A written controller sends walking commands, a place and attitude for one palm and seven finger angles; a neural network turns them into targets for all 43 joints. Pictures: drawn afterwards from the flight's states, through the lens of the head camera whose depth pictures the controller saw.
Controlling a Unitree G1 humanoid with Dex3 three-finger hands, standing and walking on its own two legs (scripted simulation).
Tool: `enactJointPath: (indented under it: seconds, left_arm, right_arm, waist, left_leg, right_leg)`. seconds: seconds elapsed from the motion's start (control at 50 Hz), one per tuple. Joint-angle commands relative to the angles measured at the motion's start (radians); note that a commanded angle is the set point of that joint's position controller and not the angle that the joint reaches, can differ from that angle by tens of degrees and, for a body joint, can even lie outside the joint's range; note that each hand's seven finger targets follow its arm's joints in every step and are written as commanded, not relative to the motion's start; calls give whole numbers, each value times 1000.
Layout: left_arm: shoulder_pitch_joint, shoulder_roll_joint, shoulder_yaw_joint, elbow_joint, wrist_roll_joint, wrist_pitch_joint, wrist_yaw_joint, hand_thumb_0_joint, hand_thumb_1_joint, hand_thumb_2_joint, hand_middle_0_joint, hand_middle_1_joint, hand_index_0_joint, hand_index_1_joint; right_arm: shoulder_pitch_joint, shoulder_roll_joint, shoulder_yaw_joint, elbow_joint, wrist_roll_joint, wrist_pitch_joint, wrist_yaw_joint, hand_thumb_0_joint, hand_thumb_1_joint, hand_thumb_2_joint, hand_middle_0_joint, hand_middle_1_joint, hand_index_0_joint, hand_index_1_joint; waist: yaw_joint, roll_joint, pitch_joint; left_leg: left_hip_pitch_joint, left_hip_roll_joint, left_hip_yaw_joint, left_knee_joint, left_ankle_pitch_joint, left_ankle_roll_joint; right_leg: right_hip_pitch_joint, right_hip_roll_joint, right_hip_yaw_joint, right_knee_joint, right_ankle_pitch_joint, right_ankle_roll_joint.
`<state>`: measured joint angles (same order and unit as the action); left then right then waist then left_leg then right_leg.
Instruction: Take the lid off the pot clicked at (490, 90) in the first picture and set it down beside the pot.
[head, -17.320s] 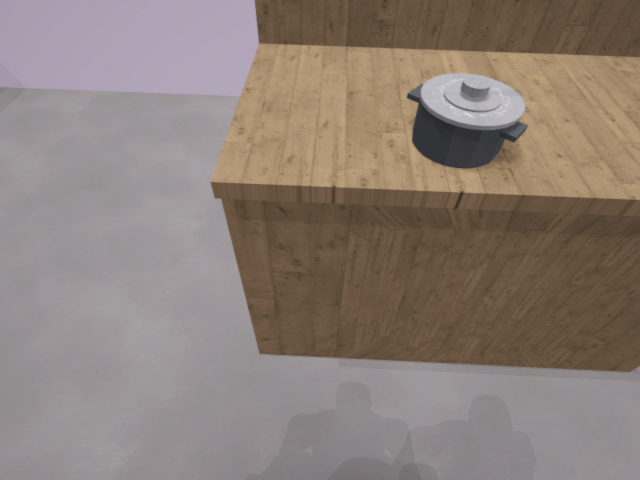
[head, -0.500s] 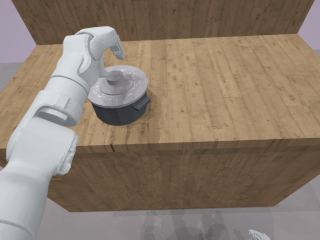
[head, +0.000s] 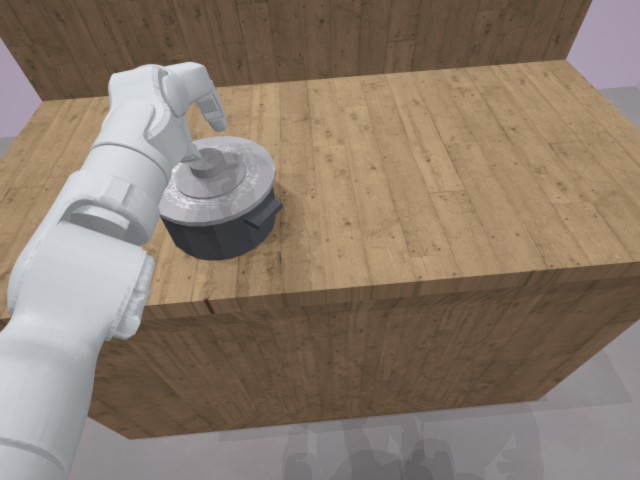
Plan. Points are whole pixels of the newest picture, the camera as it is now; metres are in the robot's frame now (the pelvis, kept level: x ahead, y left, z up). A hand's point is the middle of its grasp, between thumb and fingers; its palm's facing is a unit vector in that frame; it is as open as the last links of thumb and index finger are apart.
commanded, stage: lower the open fingers around the knob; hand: left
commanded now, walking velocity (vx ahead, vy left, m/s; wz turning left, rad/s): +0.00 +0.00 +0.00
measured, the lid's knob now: (207, 162) +0.51 +0.13 +0.13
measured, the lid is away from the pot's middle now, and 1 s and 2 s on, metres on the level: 0.01 0.01 0.01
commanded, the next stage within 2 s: close the fingers and squeeze the knob in 0.70 s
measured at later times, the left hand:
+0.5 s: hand (197, 157) +0.47 +0.13 +0.17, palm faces -0.39 -0.09 -0.91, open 10.1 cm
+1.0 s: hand (215, 156) +0.49 +0.11 +0.16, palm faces -0.41 -0.10 -0.90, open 10.1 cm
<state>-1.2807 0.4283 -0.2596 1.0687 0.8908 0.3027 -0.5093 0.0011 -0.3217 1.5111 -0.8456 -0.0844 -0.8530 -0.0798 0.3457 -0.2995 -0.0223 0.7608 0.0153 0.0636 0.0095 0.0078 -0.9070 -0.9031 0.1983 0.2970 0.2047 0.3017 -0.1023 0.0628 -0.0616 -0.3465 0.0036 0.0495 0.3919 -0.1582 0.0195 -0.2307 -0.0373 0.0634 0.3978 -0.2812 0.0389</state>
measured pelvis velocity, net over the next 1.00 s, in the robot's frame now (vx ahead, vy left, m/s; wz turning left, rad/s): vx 0.00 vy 0.00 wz -0.01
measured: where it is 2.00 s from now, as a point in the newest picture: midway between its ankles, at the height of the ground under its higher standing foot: outside the picture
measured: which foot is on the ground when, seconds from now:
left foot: down 0.00-1.00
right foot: down 0.00-1.00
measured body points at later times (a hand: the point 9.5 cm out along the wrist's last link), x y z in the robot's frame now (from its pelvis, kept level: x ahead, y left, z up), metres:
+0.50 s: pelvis -0.01 +0.00 +0.00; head +0.02 -0.02 +0.45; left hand +0.48 +0.13 +0.23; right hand +0.06 -0.26 -0.14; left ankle +0.02 +0.11 -0.74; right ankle -0.05 -0.15 -0.74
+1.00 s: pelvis +0.00 +0.00 +0.00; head +0.04 -0.02 +0.44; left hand +0.51 +0.11 +0.21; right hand +0.01 -0.28 -0.14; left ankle +0.02 +0.11 -0.74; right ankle -0.05 -0.15 -0.74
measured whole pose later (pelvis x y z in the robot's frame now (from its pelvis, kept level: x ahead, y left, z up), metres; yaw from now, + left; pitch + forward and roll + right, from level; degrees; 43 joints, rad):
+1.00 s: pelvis +0.00 +0.00 +0.00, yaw +0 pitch +8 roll +0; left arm -1.27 0.39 -0.26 1.15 0.90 0.26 -0.44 0.00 -0.12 1.11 -0.59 -0.60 -0.60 -0.59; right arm 0.35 -0.29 -0.03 0.77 0.01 0.08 -0.01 0.01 -0.91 -0.90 0.20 0.30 0.20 0.30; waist -0.13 0.05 -0.07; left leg -0.40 0.01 0.05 0.44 -0.18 0.02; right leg -0.29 -0.03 0.07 0.44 -0.30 0.03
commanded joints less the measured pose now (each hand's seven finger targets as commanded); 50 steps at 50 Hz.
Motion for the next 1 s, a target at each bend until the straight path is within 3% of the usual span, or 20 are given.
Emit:
enactJointPath:
  seconds: [0.0, 0.08, 0.14, 0.16, 0.18, 0.22, 0.26, 0.32, 0.38, 0.4, 0.44, 0.46, 0.54, 0.62, 0.68, 0.7, 0.78, 0.8, 0.88, 0.98]
  left_arm:
    - [-538, 191, 38, -245, 14, -24, 11, 0, -337, 1515, -841, -81, -841, -81]
    - [-536, 192, 41, -283, 12, -32, 26, 0, -337, 1515, -841, -81, -841, -81]
    - [-515, 139, 11, -219, 13, -25, 40, 0, -337, 1515, -841, -81, -841, -81]
    - [-511, 176, 43, -190, 16, -21, 45, 0, -337, 1515, -841, -81, -841, -81]
    - [-539, 196, 48, -205, 21, -21, 50, 0, -337, 1515, -841, -81, -841, -81]
    - [-599, 158, 20, -242, 17, -35, 63, 0, -337, 1515, -841, -81, -841, -81]
    - [-542, 137, 19, -208, 15, -34, 66, 0, -337, 1515, -841, -81, -841, -81]
    - [-499, 104, -2, -139, 16, -18, 60, 0, -337, 1515, -841, -81, -841, -81]
    - [-534, 91, -14, -183, 6, -27, 63, 0, -337, 1515, -841, -81, -841, -81]
    - [-509, 118, 10, -126, 11, -22, 63, 0, -337, 1515, -841, -81, -841, -81]
    - [-472, 79, -18, -59, 3, -10, 57, 0, -337, 1515, -841, -81, -841, -81]
    - [-496, 71, -20, -108, -3, -19, 61, 0, -337, 1515, -841, -81, -841, -81]
    - [-581, 75, -27, -186, 1, -54, 75, 0, -337, 1515, -841, -81, -841, -81]
    - [-562, 138, 21, -91, 0, -49, 84, 0, -337, 1515, -841, -81, -841, -81]
    - [-603, 119, 3, -177, 10, -69, 99, 0, -337, 1515, -841, -81, -841, -81]
    - [-582, 86, -15, -133, 21, -65, 98, 0, -337, 1515, -841, -81, -841, -81]
    - [-555, 171, 43, -97, 27, -52, 102, 0, -337, 1515, -841, -81, -841, -81]
    - [-552, 149, 26, -62, 30, -44, 103, 0, -59, 878, -438, -819, -438, -819]
    - [-541, 161, 39, -94, 34, -49, 105, 0, -30, 893, -446, -877, -446, -877]
    - [-537, 195, 49, -68, 36, -41, 98, 0, 11, 903, -462, -938, -462, -938]
  right_arm:
    - [-25, -142, -48, -121, -4, -37, -11, 0, -900, -900, 200, 300, 200, 300]
    - [-27, -139, -45, -128, 0, -26, -7, 0, -900, -900, 200, 300, 200, 300]
    - [-32, -130, -42, -121, 3, -23, -11, 0, -900, -900, 200, 300, 200, 300]
    - [-14, -139, -44, -110, -1, -16, -12, 0, -900, -900, 200, 300, 200, 300]
    - [-30, -139, -40, -115, 2, -13, -14, 0, -900, -900, 200, 300, 200, 300]
    - [-34, -126, -39, -120, 3, -21, -16, 0, -900, -900, 200, 300, 200, 300]
    - [-21, -128, -44, -114, -3, -22, -14, 0, -900, -900, 200, 300, 200, 300]
    - [-38, -127, -37, -111, 2, -5, -17, 0, -900, -900, 200, 300, 200, 300]
    - [-36, -128, -38, -112, -2, -2, -15, 0, -900, -900, 200, 300, 200, 300]
    - [-31, -130, -38, -101, -4, 2, -20, 0, -900, -900, 200, 300, 200, 300]
    - [-34, -133, -32, -94, 3, 14, -25, 0, -900, -900, 200, 300, 200, 300]
    - [-24, -136, -36, -94, 0, 12, -23, 0, -900, -900, 200, 300, 200, 300]
    - [-23, -125, -40, -100, -3, -2, -23, 0, -900, -900, 200, 300, 200, 300]
    - [7, -136, -39, -76, -4, -4, -31, 0, -900, -900, 200, 300, 200, 300]
    - [17, -131, -45, -81, -7, -18, -24, 0, -900, -900, 200, 300, 200, 300]
    - [23, -130, -48, -75, -6, -19, -23, 0, -900, -900, 200, 300, 200, 300]
    - [32, -144, -47, -71, -5, -7, -28, 0, -900, -900, 200, 300, 200, 300]
    - [31, -140, -45, -67, -5, -7, -30, 0, -900, -900, 200, 300, 200, 300]
    - [37, -143, -51, -73, -9, -10, -28, 0, -900, -900, 200, 300, 200, 300]
    - [36, -146, -50, -75, -4, -3, -37, 0, -900, -900, 200, 300, 200, 300]
  waist:
    - [1, -131, -397]
    - [8, -91, -381]
    - [0, -97, -329]
    - [3, -112, -322]
    - [0, -106, -335]
    - [-8, -81, -374]
    - [0, -89, -407]
    - [-9, -136, -336]
    - [-15, -101, -371]
    - [-17, -138, -341]
    - [-28, -171, -270]
    - [-26, -133, -308]
    - [-35, -95, -398]
    - [-39, -150, -342]
    - [-33, -63, -437]
    - [-40, -66, -409]
    - [-31, -104, -385]
    - [-36, -121, -361]
    - [-27, -96, -420]
    - [-36, -146, -371]
  left_leg:
    - [364, -75, 7, 66, 333, 75]
    - [366, -72, 1, 59, 324, 67]
    - [350, -72, 0, 54, 270, 65]
    - [333, -71, 3, 47, 256, 63]
    - [333, -69, 4, 40, 238, 62]
    - [364, -67, -3, 50, 260, 61]
    - [376, -67, -4, 62, 296, 61]
    - [332, -68, 6, 52, 258, 60]
    - [360, -70, 0, 58, 276, 60]
    - [334, -70, 3, 57, 248, 62]
    - [283, -72, 8, 44, 196, 61]
    - [306, -70, 8, 45, 219, 58]
    - [364, -68, -5, 69, 251, 62]
    - [299, -70, -1, 54, 190, 67]
    - [359, -61, -9, 80, 289, 63]
    - [361, -60, -8, 87, 307, 64]
    - [307, -63, 4, 71, 271, 66]
    - [290, -66, 6, 70, 247, 67]
    - [320, -60, 2, 81, 303, 67]
    - [281, -66, 17, 72, 247, 75]
  right_leg:
    - [-58, 105, -77, -22, 438, -47]
    - [-71, 109, -85, -19, 401, -54]
    - [-110, 113, -93, -20, 348, -58]
    - [-96, 113, -96, -28, 351, -60]
    - [-91, 110, -92, -27, 339, -58]
    - [-102, 109, -90, -16, 343, -61]
    - [-90, 110, -92, -12, 373, -62]
    - [-101, 108, -95, -15, 362, -56]
    - [-108, 109, -92, -13, 369, -57]
    - [-108, 110, -94, -16, 359, -56]
    - [-126, 109, -97, -22, 335, -53]
    - [-117, 110, -98, -20, 350, -56]
    - [-127, 111, -87, -7, 353, -59]
    - [-122, 113, -88, -18, 333, -54]
    - [-121, 110, -78, 3, 378, -62]
    - [-145, 113, -82, 3, 375, -63]
    - [-107, 113, -81, -7, 389, -59]
    - [-116, 115, -85, -7, 375, -58]
    - [-99, 112, -80, 3, 402, -59]
    - [-93, 110, -77, -12, 400, -50]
